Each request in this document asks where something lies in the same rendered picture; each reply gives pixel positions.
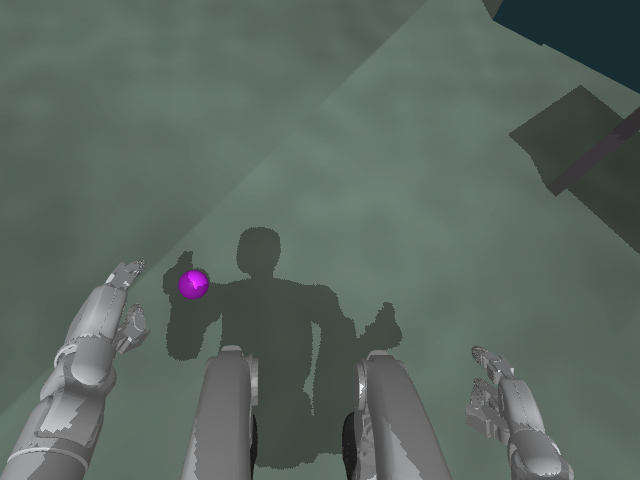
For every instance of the right robot hand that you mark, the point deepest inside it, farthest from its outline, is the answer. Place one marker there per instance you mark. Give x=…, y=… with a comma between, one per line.
x=512, y=407

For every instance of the left robot hand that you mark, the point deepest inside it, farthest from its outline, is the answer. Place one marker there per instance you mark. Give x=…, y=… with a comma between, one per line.
x=100, y=314

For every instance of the sofa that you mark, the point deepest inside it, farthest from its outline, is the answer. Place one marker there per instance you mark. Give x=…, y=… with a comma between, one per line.
x=604, y=35

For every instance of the ball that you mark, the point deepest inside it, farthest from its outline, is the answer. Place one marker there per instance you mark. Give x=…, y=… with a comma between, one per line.
x=193, y=284

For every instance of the left robot arm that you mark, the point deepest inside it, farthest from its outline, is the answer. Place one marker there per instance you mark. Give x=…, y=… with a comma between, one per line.
x=61, y=433

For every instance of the right robot arm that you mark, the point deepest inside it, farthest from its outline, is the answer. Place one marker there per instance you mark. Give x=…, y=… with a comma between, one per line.
x=533, y=455

